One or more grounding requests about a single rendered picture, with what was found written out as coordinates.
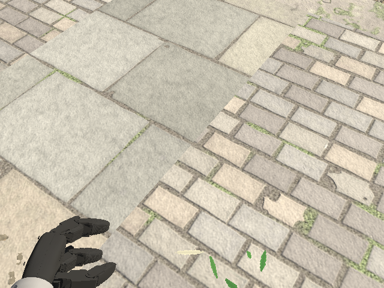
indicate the robot left hand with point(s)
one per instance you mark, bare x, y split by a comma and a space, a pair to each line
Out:
51, 259

